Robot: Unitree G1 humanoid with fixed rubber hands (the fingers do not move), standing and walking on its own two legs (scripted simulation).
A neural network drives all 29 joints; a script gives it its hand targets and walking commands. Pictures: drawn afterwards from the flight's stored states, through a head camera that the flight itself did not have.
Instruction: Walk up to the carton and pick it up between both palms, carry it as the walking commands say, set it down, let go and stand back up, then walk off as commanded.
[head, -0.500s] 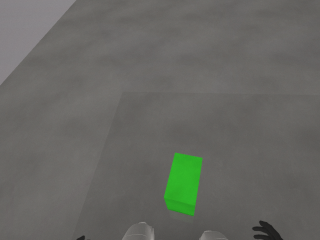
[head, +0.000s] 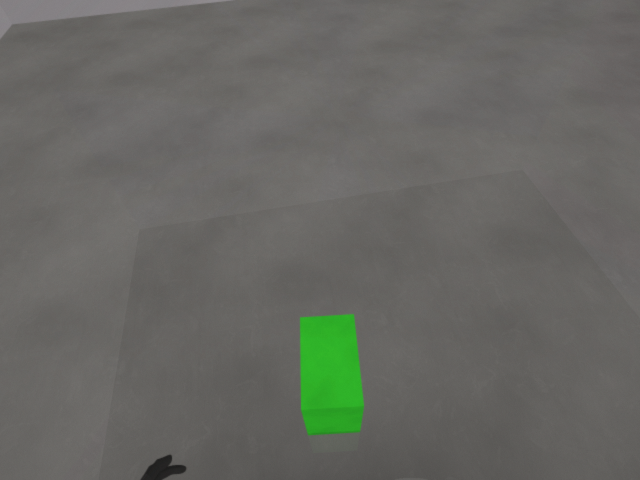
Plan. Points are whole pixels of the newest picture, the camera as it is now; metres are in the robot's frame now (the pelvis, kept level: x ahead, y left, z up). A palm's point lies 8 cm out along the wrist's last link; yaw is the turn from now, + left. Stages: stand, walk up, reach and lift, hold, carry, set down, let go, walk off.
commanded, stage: walk up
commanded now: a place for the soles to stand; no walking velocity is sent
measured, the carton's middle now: (330, 375) +0.46 +0.02 -0.63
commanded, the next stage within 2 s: reach and lift in 1.62 s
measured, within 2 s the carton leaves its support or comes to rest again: neither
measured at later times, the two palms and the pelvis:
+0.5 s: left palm out of the picture +0.11 +0.24 -0.11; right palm out of the picture +0.06 -0.26 -0.11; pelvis +0.02 +0.00 +0.01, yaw -3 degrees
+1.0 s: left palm out of the picture +0.11 +0.26 -0.11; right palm out of the picture +0.04 -0.27 -0.12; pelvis +0.00 +0.00 +0.00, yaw -9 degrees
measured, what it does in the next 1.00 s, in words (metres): stands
